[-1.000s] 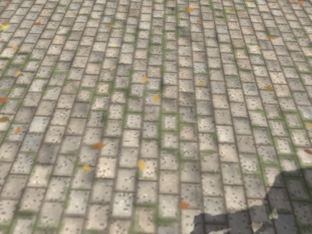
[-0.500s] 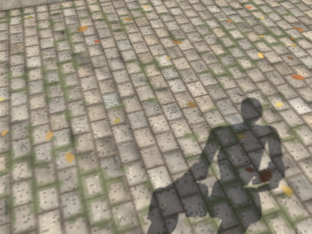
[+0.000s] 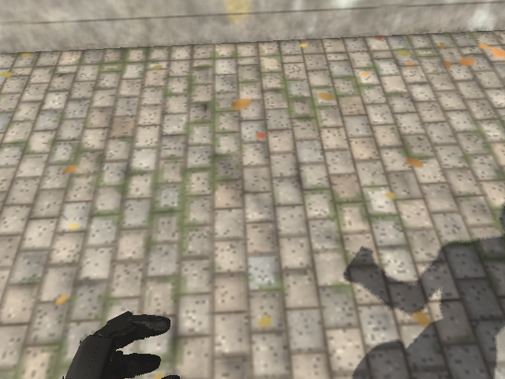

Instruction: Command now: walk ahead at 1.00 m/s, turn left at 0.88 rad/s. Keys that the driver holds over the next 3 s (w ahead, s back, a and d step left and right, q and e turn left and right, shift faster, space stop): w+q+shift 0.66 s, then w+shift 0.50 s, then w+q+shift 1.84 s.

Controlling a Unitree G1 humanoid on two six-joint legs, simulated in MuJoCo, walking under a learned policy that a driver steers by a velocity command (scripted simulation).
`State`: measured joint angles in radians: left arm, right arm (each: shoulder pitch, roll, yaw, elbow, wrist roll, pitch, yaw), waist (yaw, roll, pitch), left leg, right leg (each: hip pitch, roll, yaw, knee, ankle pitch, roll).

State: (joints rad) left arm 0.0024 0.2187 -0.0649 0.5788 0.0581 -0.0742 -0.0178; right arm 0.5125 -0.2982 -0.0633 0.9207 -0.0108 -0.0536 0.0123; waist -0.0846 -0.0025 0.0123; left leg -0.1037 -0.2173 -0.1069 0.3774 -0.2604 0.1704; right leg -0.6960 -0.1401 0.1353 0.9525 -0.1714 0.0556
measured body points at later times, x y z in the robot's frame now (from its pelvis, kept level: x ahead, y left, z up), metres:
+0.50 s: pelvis +0.45 -0.03 -0.02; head +0.48 -0.02 +0.43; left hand +0.24 +0.18 -0.13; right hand +0.81 -0.10 -0.05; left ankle +0.58 +0.12 -0.68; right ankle +0.33 -0.21 -0.73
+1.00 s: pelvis +0.87 +0.21 -0.02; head +0.90 +0.23 +0.43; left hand +0.87 +0.53 -0.09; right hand +1.06 -0.01 -0.15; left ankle +0.65 +0.10 -0.73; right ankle +1.09 +0.25 -0.73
